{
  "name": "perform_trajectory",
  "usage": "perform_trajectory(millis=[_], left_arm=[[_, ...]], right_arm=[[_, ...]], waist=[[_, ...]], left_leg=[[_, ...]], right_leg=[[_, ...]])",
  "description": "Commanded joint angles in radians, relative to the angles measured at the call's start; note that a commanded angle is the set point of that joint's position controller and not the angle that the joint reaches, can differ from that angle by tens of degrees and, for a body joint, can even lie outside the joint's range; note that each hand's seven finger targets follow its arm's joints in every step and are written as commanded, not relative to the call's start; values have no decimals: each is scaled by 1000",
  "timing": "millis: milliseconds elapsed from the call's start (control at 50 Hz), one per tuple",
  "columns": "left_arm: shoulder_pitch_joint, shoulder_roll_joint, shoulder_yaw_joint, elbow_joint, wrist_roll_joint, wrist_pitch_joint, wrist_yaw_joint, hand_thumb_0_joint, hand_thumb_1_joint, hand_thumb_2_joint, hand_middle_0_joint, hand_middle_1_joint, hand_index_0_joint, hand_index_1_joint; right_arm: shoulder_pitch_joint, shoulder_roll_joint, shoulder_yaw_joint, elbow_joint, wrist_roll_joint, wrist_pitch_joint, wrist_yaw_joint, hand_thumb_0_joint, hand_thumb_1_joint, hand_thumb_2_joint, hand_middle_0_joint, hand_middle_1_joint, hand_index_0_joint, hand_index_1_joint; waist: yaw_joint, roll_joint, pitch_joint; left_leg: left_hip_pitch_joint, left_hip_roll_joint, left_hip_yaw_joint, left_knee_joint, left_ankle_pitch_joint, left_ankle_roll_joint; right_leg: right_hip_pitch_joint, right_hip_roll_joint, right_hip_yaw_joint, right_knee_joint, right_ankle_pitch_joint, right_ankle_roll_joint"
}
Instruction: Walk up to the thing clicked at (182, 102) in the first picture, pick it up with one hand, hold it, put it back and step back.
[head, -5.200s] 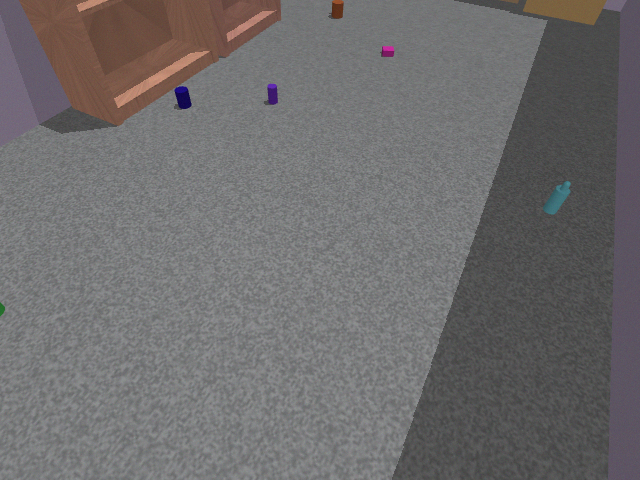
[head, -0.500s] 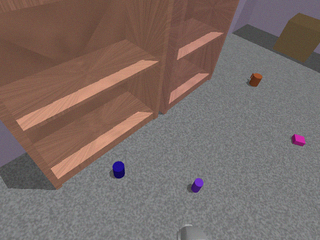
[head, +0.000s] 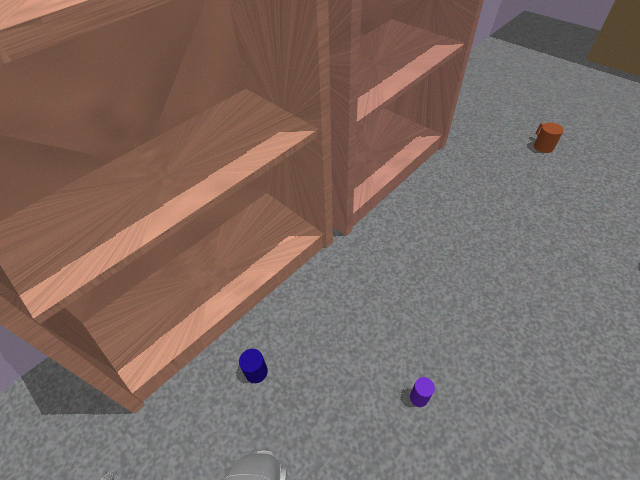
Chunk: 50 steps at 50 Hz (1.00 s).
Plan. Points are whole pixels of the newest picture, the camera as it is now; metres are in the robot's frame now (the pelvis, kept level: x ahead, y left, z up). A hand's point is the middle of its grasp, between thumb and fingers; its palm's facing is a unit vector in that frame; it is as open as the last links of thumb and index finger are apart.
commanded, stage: walk up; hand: left
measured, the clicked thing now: (253, 366) +0.51 +0.25 -0.72
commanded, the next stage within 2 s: stand in 1.62 s
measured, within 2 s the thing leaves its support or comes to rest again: neither
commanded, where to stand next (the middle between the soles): +0.11 +0.02 m, yaw +0 degrees
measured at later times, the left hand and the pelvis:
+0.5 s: hand out of the picture +0.05 +0.28 -0.15, palm faces +0.03 -0.94 -0.34, open 7.4 cm; pelvis +0.02 +0.02 +0.01, yaw +2 degrees
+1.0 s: hand out of the picture +0.13 +0.27 -0.14, palm faces +0.00 -0.95 -0.32, open 7.4 cm; pelvis +0.04 +0.02 +0.02, yaw +1 degrees
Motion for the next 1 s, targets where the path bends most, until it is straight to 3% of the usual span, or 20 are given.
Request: perform_trajectory(millis=[0, 20, 40, 60, 80, 100, 120, 140, 180, 220, 280, 340, 420, 580, 780, 980], left_arm=[[-47, 268, 74, -53, -6, 5, 20, 0, 900, 900, -200, -300, -200, -300], [-80, 266, 71, -53, -12, 12, 19, 0, 900, 900, -200, -300, -200, -300], [-81, 241, 62, -49, -18, 19, 19, 0, 900, 900, -200, -300, -200, -300], [-76, 218, 50, -43, -21, 27, 18, 0, 900, 900, -200, -300, -200, -300], [-56, 181, 39, -36, -28, 33, 16, 0, 900, 900, -200, -300, -200, -300], [-20, 161, 31, -17, -38, 40, 16, 0, 900, 900, -200, -300, -200, -300], [-15, 209, 49, 34, -34, 48, 22, 0, 900, 900, -200, -300, -200, -300], [-20, 218, 48, 55, -24, 45, 20, 0, 900, 900, -200, -300, -200, -300], [-40, 209, 47, 82, -21, 39, 12, 0, 900, 900, -200, -300, -200, -300], [-65, 213, 43, 100, -21, 34, 11, 0, 900, 900, -200, -300, -200, -300], [-94, 210, 36, 134, -16, 33, 11, 0, 900, 900, -200, -300, -200, -300], [-112, 202, 31, 168, -17, 34, 4, 0, 900, 900, -200, -300, -200, -300], [-128, 200, 27, 199, -14, 19, 3, 0, 900, 900, -200, -300, -200, -300], [-180, 198, 24, 231, -13, 9, 8, 0, 900, 900, -200, -300, -200, -300], [-199, 192, 31, 251, -10, 23, 13, 0, 900, 900, -200, -300, -200, -300], [-220, 182, 36, 252, -8, 33, 11, 0, 900, 900, -200, -300, -200, -300]], right_arm=[[60, -134, -43, 0, 1, -15, -18, 0, -900, -900, 200, 300, 200, 300], [74, -131, -45, 16, -1, -21, -23, 0, -900, -900, 200, 300, 200, 300], [64, -149, -51, 25, -6, -27, -26, 0, -900, -900, 200, 300, 200, 300], [46, -173, -55, 24, -13, -30, -29, 0, -900, -900, 200, 300, 200, 300], [4, -221, -60, 11, -21, -35, -32, 0, -900, -900, 200, 300, 200, 300], [-77, -244, -50, -12, -16, -42, -30, 0, -900, -900, 200, 300, 200, 300], [-131, -267, -50, -4, -3, -37, -24, 0, -900, -900, 200, 300, 200, 300], [-164, -236, -40, 2, -7, -31, -24, 0, -900, -900, 200, 300, 200, 300], [-164, -188, -19, 22, -6, -27, -22, 0, -900, -900, 200, 300, 200, 300], [-164, -178, -10, 40, -2, -29, -20, 0, -900, -900, 200, 300, 200, 300], [-186, -180, -3, 60, -1, -20, -16, 0, -900, -900, 200, 300, 200, 300], [-213, -183, -5, 80, -4, -17, -16, 0, -900, -900, 200, 300, 200, 300], [-221, -161, 4, 106, 5, -24, -15, 0, -900, -900, 200, 300, 200, 300], [-218, -146, 4, 162, 14, -22, -14, 0, -900, -900, 200, 300, 200, 300], [-247, -146, 4, 206, 4, -18, -17, 0, -900, -900, 200, 300, 200, 300], [-242, -148, 6, 222, -2, -25, -21, 0, -900, -900, 200, 300, 200, 300]], waist=[[-7, -221, -142], [-33, -207, -155], [-33, -167, -149], [-34, -114, -139], [-6, 18, -139], [36, 86, -126], [30, 126, -105], [37, 91, -93], [31, 97, -99], [19, 109, -126], [12, 97, -115], [11, 75, -57], [2, -10, -101], [-16, -95, -166], [-3, -80, -153], [0, -17, -147]], left_leg=[[189, -12, 42, -151, 117, -5], [249, -21, 54, -228, 187, 7], [281, -27, 38, -274, 217, 18], [294, 11, -22, -331, 215, 33], [258, 143, -207, -409, 189, 67], [166, 242, -351, -504, 80, 120], [13, 264, -348, -514, -43, 183], [-41, 220, -297, -503, -78, 162], [13, 125, -172, -473, -78, 85], [53, 105, -156, -452, -30, 62], [56, 115, -174, -507, -178, 63], [55, 111, -179, -536, -215, 49], [178, 90, -138, -484, -1, 41], [310, 74, -78, -464, 249, 30], [299, 84, -77, -521, 276, 22], [231, 96, -98, -581, 208, 20]], right_leg=[[-48, -211, 152, -90, 214, -166], [-81, -215, 147, -46, 206, -151], [-116, -196, 145, -15, 156, -120], [-156, -174, 144, 10, 63, -84], [-169, -96, 103, 68, -82, -38], [-113, -5, 51, 115, -240, -9], [34, -13, 59, 159, -291, -9], [97, -18, 63, 115, -250, -12], [88, -28, 69, -8, -136, -16], [107, -34, 78, -52, -71, -11], [95, -44, 91, -95, -145, -10], [54, -47, 94, -136, -171, -9], [45, -83, 132, -212, -88, -13], [86, -126, 140, -273, 69, 5], [143, -116, 113, -291, 74, 11], [211, -103, 99, -284, 55, 9]])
